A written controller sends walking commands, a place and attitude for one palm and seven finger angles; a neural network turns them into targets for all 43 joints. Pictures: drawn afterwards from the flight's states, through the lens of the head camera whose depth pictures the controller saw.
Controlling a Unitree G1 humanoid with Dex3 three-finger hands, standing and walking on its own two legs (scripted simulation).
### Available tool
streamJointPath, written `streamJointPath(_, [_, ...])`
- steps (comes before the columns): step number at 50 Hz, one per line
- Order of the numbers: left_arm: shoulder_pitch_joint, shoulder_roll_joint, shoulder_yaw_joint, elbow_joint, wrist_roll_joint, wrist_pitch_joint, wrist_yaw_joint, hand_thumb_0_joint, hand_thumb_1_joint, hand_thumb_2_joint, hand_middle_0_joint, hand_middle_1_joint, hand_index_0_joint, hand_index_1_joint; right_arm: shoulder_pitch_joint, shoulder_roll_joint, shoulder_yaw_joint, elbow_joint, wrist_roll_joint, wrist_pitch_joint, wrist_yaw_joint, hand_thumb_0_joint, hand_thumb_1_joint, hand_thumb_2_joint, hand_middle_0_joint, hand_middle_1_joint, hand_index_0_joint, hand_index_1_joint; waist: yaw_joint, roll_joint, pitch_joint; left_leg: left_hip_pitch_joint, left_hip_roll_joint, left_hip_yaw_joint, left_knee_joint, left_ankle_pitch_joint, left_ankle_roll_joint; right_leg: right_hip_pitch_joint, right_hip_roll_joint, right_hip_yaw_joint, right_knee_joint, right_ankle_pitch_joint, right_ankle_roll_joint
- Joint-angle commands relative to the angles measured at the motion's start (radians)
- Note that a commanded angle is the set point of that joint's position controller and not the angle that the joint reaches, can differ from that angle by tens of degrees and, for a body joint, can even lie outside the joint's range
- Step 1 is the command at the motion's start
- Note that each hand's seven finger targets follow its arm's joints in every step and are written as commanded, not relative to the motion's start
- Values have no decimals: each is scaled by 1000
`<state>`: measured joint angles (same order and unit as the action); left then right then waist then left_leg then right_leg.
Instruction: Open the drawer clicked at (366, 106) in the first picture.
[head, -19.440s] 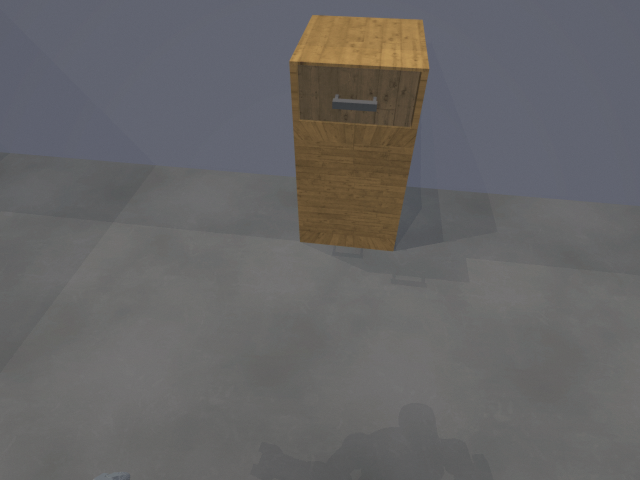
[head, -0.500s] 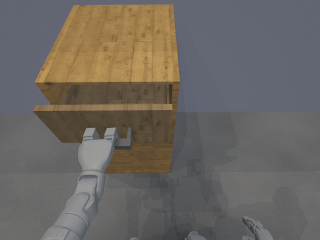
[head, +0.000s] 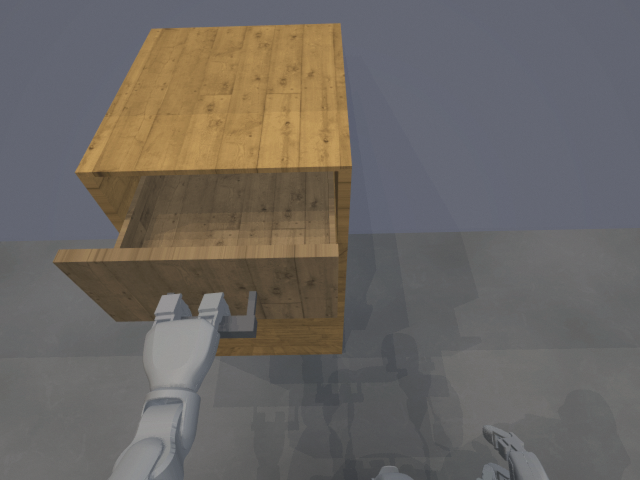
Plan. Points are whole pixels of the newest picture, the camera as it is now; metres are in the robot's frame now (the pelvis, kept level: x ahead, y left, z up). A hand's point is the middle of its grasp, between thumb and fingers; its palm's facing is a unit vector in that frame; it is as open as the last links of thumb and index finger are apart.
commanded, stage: pull the drawer open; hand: left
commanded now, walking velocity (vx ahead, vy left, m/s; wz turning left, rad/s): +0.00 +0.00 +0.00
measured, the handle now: (209, 313) +0.34 +0.18 -0.03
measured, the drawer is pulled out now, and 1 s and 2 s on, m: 0.15 0.28 0.30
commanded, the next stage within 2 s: open the thumb to release the handle in 1.26 s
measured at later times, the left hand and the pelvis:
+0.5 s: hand (190, 414) +0.21 +0.18 -0.05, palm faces -0.01 -0.09 -1.00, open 5.8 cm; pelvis -0.01 -0.01 -0.01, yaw +1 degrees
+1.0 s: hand (180, 469) +0.15 +0.18 -0.05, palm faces -0.03 -0.13 -0.99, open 5.9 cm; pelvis -0.01 -0.02 -0.02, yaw +1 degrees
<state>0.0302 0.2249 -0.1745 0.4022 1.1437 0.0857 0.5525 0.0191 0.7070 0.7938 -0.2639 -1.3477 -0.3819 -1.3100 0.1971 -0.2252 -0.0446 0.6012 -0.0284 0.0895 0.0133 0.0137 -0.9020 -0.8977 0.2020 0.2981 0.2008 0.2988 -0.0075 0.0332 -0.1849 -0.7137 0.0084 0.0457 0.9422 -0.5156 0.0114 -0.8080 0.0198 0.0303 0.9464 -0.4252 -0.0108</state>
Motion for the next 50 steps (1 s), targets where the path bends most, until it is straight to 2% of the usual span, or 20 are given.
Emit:
streamJointPath(1, [47,97,67,-192,-20,16,50,0,900,900,-400,-1350,-400,-1350,-70,-108,-38,-155,0,-43,5,0,-900,-900,200,300,200,300,38,-59,-233,92,-38,-11,-95,392,6,260,18,-36,-95,405,-46])
streamJointPath(2, [32,96,64,-192,-15,16,52,0,900,900,-400,-1350,-400,-1350,-73,-109,-39,-152,-3,-43,5,0,-900,-900,200,300,200,300,28,-79,-226,89,-36,-13,-92,384,7,249,20,-36,-95,396,-45])
streamJointPath(4, [46,107,73,-219,-13,12,56,0,900,900,-400,-1350,-400,-1350,-83,-109,-36,-158,-4,-45,3,0,-900,-900,200,300,200,300,34,-65,-227,85,-40,-12,-89,365,7,252,17,-28,-95,385,-45])
streamJointPath(6, [87,94,68,-221,-16,9,58,0,900,900,-400,-1350,-400,-1350,-87,-103,-35,-160,-5,-49,5,0,-900,-900,200,300,200,300,36,-85,-216,80,-41,-13,-88,354,7,253,17,-30,-95,380,-44])
streamJointPath(9, [101,104,70,-264,-9,4,64,0,900,900,-400,-1350,-400,-1350,-103,-103,-32,-169,-7,-50,7,0,-900,-900,200,300,200,300,41,-54,-212,88,-42,-13,-85,348,6,243,17,-24,-92,367,-47])
streamJointPath(10, [127,82,49,-264,-10,5,64,0,900,900,-400,-1350,-400,-1350,-109,-99,-31,-173,-8,-51,9,0,-900,-900,200,300,200,300,39,-65,-209,87,-43,-13,-82,340,7,239,16,-29,-93,354,-46])
streamJointPath(13, [157,110,81,-278,-13,-3,64,0,900,900,-400,-1350,-400,-1350,-118,-100,-26,-178,-10,-54,6,0,-900,-900,200,300,200,300,44,-75,-204,74,-45,-16,-76,327,7,241,17,-23,-92,351,-47])
streamJointPath(21, [261,82,48,-347,-10,-20,67,0,900,900,-400,-1350,-400,-1350,-138,-89,-20,-200,-15,-61,16,0,-900,-900,200,300,200,300,50,-81,-189,65,-47,-18,-60,300,7,219,12,-19,-81,317,-45])
streamJointPath(23, [261,107,71,-375,-6,-28,69,0,900,900,-400,-1350,-400,-1350,-143,-91,-18,-200,-17,-61,14,0,-900,-900,200,300,200,300,52,-70,-193,63,-48,-19,-57,297,5,222,15,-6,-79,323,-49])
streamJointPath(24, [294,91,54,-382,-8,-29,69,0,900,900,-400,-1350,-400,-1350,-148,-86,-16,-208,-17,-63,16,0,-900,-900,200,300,200,300,54,-73,-193,59,-49,-14,-51,290,7,224,9,-5,-80,323,-45])
streamJointPath(28, [334,114,82,-412,-9,-40,72,0,900,900,-400,-1350,-400,-1350,-147,-88,-14,-211,-20,-66,16,0,-900,-900,200,300,200,300,56,-74,-192,50,-50,-18,-44,289,5,217,11,1,-70,329,-49])
streamJointPath(30, [376,104,78,-407,-11,-46,71,0,900,900,-400,-1350,-400,-1350,-152,-83,-12,-213,-19,-69,16,0,-900,-900,200,300,200,300,61,-88,-171,30,-52,-16,-38,268,6,212,8,1,-72,316,-45])
streamJointPath(33, [408,133,111,-423,-13,-53,75,0,900,900,-400,-1350,-400,-1350,-155,-84,-8,-217,-20,-71,13,0,-900,-900,200,300,200,300,65,-80,-177,17,-55,-15,-31,261,5,217,8,15,-68,323,-47])
streamJointPath(36, [431,115,90,-444,-11,-60,75,0,900,900,-400,-1350,-400,-1350,-156,-82,-8,-223,-25,-75,17,0,-900,-900,200,300,200,300,63,-89,-174,15,-53,-14,-21,250,6,189,6,18,-63,296,-45])
streamJointPath(38, [493,131,114,-467,-17,-72,75,0,900,900,-400,-1350,-400,-1350,-152,-82,-7,-231,-25,-78,18,0,-900,-900,200,300,200,300,76,-74,-204,18,-55,-15,-18,274,4,214,8,16,-50,336,-49])
streamJointPath(40, [566,121,110,-463,-22,-82,70,0,900,900,-400,-1350,-400,-1350,-156,-76,-4,-235,-24,-80,22,0,-900,-900,200,300,200,300,81,-91,-177,5,-54,-13,-12,280,4,211,7,15,-43,358,-48])
streamJointPath(43, [600,144,133,-504,-24,-99,68,0,900,900,-400,-1350,-400,-1350,-158,-79,-1,-245,-28,-83,25,0,-900,-900,200,300,200,300,83,-84,-180,-7,-55,-16,-5,274,2,201,7,28,-37,354,-51])
streamJointPath(46, [662,143,131,-524,-23,-120,63,0,900,900,-400,-1350,-400,-1350,-163,-75,3,-255,-33,-86,32,0,-900,-900,200,300,200,300,89,-87,-158,-20,-55,-16,9,251,2,161,7,30,-29,304,-52])
streamJointPath(49, [677,157,141,-555,-18,-131,65,0,900,900,-400,-1350,-400,-1350,-159,-74,6,-267,-40,-90,37,0,-900,-900,200,300,200,300,87,-75,-168,-15,-56,-17,25,236,2,126,6,42,-25,254,-55])
streamJointPath(50, [673,147,132,-554,-17,-136,64,0,900,900,-400,-1350,-400,-1350,-160,-73,3,-265,-40,-91,35,0,-900,-900,200,300,200,300,78,-80,-143,-26,-55,-18,29,222,4,115,6,37,-28,253,-54])
